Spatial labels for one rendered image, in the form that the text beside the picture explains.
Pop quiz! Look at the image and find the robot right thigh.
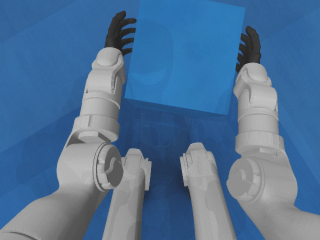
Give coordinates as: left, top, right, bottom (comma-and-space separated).
179, 148, 237, 240

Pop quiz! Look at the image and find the right robot forearm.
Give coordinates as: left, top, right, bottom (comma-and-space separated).
233, 62, 293, 172

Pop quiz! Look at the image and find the carton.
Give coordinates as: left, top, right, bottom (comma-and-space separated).
124, 0, 246, 118

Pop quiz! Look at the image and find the robot left hand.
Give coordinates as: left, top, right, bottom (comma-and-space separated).
104, 10, 137, 56

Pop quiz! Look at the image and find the robot right hand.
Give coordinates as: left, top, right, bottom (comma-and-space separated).
235, 26, 261, 74

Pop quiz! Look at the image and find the left robot forearm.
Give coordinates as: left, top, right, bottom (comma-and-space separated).
56, 47, 126, 179

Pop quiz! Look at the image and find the robot right upper arm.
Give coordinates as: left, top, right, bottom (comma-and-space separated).
226, 156, 320, 240

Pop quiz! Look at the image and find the robot left upper arm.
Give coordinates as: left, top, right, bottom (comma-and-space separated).
0, 142, 124, 240

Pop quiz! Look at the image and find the right robot shin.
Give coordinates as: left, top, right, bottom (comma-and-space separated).
185, 142, 218, 171

